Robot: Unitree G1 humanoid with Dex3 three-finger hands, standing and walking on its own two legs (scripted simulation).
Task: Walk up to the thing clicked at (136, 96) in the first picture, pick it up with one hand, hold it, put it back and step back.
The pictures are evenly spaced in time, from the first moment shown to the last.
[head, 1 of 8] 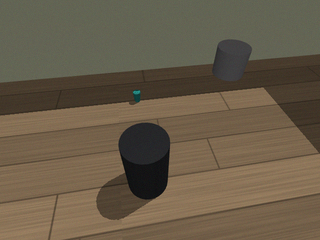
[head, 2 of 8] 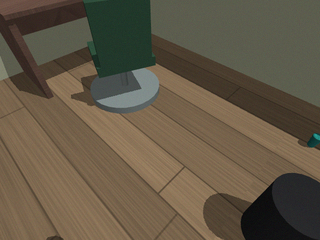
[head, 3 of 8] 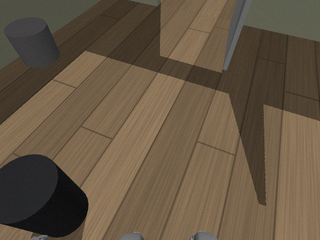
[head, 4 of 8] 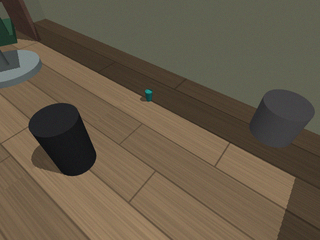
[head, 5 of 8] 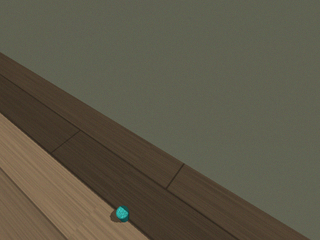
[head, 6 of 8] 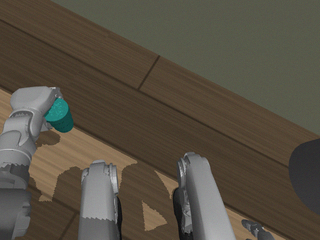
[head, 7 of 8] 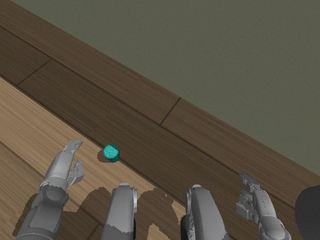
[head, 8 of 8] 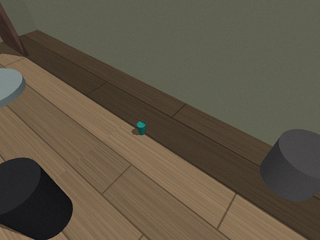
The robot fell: no
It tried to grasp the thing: yes
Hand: left
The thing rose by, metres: 0.65
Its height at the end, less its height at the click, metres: +0.00
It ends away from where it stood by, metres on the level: 0.01
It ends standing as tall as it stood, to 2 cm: yes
